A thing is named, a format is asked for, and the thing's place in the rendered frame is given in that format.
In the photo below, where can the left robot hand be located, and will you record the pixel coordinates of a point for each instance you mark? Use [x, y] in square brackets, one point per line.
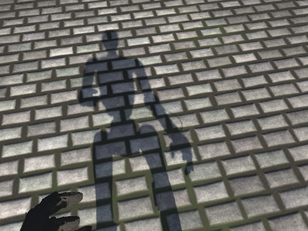
[37, 219]

